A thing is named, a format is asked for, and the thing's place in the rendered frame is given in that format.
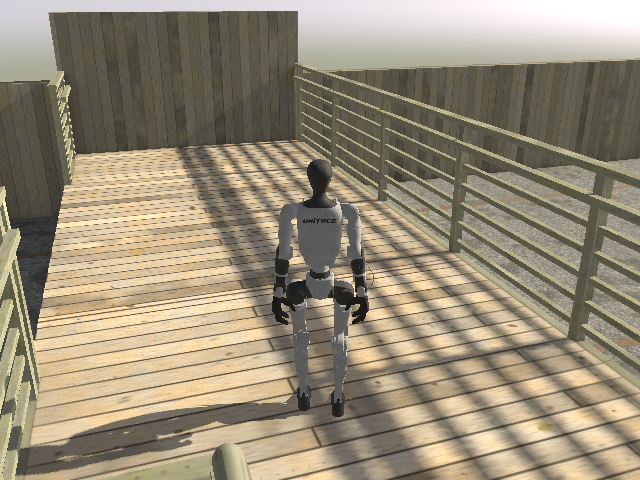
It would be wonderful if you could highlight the robot right forearm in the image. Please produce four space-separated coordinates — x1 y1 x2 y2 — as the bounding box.
351 245 368 297

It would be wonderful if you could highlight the robot right upper arm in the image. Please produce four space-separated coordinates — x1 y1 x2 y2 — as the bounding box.
341 203 362 260

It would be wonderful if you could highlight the robot right shin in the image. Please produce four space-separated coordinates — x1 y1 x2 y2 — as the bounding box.
333 336 348 403

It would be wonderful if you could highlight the robot torso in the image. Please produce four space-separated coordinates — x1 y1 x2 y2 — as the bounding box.
296 198 343 300

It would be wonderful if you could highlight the robot left upper arm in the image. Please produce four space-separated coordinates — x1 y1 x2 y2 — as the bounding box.
278 203 299 260

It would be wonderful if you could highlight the left robot hand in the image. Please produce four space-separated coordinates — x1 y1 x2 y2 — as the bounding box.
272 296 296 325

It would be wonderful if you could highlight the right robot hand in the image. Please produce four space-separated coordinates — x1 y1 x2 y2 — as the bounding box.
345 294 369 324

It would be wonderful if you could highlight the robot left forearm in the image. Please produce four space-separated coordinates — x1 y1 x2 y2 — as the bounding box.
273 245 289 298

